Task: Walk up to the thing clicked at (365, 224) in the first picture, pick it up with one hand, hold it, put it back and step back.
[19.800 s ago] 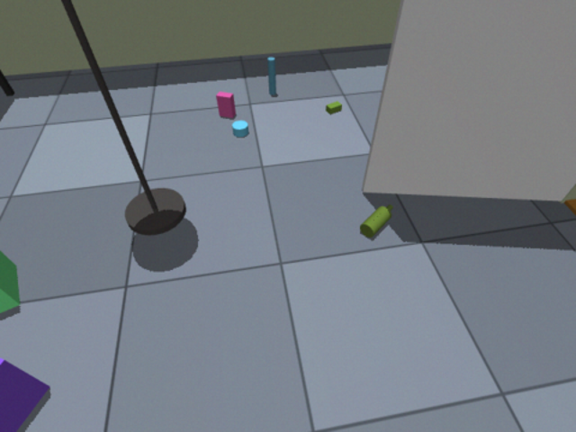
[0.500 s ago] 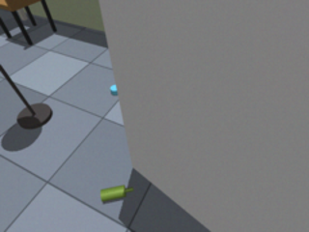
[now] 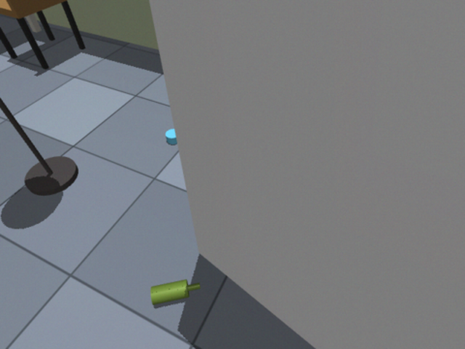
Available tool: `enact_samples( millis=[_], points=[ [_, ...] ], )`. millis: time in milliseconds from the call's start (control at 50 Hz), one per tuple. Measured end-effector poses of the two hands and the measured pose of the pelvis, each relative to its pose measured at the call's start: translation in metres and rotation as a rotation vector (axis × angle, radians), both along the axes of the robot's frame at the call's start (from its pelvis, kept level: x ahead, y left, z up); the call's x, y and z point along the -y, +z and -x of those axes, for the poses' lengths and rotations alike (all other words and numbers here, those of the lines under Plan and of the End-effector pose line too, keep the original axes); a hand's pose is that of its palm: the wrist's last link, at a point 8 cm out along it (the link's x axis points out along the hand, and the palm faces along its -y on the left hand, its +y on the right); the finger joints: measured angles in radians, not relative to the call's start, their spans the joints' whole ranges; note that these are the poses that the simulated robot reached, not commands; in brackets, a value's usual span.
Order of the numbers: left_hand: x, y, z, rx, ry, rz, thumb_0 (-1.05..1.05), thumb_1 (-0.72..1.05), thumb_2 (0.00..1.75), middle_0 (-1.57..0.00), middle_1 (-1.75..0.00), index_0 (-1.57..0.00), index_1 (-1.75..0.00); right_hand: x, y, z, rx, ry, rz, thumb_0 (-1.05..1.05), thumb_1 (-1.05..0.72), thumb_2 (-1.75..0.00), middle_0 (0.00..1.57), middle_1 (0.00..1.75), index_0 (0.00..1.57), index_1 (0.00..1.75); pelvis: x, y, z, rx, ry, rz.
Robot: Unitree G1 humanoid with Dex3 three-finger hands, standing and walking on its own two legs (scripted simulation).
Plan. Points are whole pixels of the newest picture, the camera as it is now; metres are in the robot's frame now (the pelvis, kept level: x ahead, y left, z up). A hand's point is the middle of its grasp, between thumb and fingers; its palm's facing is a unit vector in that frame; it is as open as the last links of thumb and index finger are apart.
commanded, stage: stand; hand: left
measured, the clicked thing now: (176, 290) +0.49 +0.26 -0.75
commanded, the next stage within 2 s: walk up in 0.58 s
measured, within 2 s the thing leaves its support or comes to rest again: neither
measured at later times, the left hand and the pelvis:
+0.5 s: hand out of the picture +0.06 +0.26 -0.16, palm faces -0.04 -0.94 -0.35, open 7.4 cm; pelvis +0.00 +0.00 +0.00, yaw +0 degrees
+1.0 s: hand out of the picture +0.11 +0.31 -0.16, palm faces -0.04 -0.93 -0.37, open 7.4 cm; pelvis +0.05 +0.03 -0.01, yaw +0 degrees
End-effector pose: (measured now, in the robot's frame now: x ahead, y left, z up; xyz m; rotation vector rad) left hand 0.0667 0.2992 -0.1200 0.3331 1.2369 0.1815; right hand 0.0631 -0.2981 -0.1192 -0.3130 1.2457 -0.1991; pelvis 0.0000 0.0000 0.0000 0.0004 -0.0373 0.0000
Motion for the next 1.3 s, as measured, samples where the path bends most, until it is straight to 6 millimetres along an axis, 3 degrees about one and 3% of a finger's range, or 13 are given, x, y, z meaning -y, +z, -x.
enact_samples(
  millis=[620, 740, 840, 900, 1000, 1140, 1300],
  points=[
    [-0.002, 0.0, 0.008, 0.003, 0.006, -0.001, 0.0, 0.9, 0.9, -0.21, -0.3, -0.21, -0.3, 0.0, -0.002, 0.007, -0.004, -0.001, -0.007, 0.01, -0.91, -0.9, 0.21, 0.3, 0.21, 0.3, -0.001, -0.002, 0.003, 0.004, 0.001, 0.0],
    [-0.016, -0.002, 0.011, 0.013, 0.027, -0.013, 0.0, 0.9, 0.9, -0.21, -0.3, -0.21, -0.3, 0.004, -0.006, 0.003, -0.02, 0.007, 0.013, 0.01, -0.91, -0.9, 0.21, 0.3, 0.2, 0.3, -0.01, -0.008, -0.012, -0.003, 0.004, 0.017],
    [-0.041, -0.01, 0.01, -0.035, 0.043, -0.02, 0.0, 0.9, 0.9, -0.21, -0.3, -0.21, -0.3, -0.01, -0.002, -0.01, -0.007, 0.012, 0.041, 0.01, -0.91, -0.9, 0.2, 0.3, 0.2, 0.3, -0.028, -0.013, -0.027, -0.002, -0.006, 0.005],
    [-0.049, -0.009, -0.003, -0.056, 0.037, -0.029, 0.01, 0.9, 0.9, -0.21, -0.3, -0.21, -0.3, -0.02, 0.005, -0.015, 0.008, -0.002, 0.036, 0.01, -0.91, -0.9, 0.21, 0.3, 0.2, 0.3, -0.033, -0.009, -0.037, -0.001, -0.009, 0.013],
    [-0.051, -0.003, -0.041, 0.002, 0.005, -0.028, 0.01, 0.9, 0.9, -0.21, -0.3, -0.21, -0.3, -0.026, 0.007, -0.019, -0.02, -0.009, 0.039, 0.01, -0.9, -0.9, 0.21, 0.3, 0.21, 0.3, -0.035, -0.006, -0.051, 0.012, -0.005, 0.017],
    [-0.037, -0.007, -0.092, 0.073, -0.026, -0.04, 0.01, 0.9, 0.9, -0.21, -0.3, -0.21, -0.3, -0.025, -0.019, -0.046, -0.004, -0.045, 0.01, 0.01, -0.9, -0.9, 0.21, 0.3, 0.21, 0.3, -0.03, -0.02, -0.07, 0.041, 0.001, 0.012],
    [-0.02, -0.003, -0.135, 0.152, -0.034, 0.038, 0.0, 0.9, 0.9, -0.21, -0.3, -0.21, -0.3, -0.047, -0.015, -0.073, 0.019, 0.007, -0.018, 0.01, -0.91, -0.9, 0.21, 0.3, 0.2, 0.3, -0.038, -0.014, -0.079, 0.019, 0.009, -0.001]
  ],
)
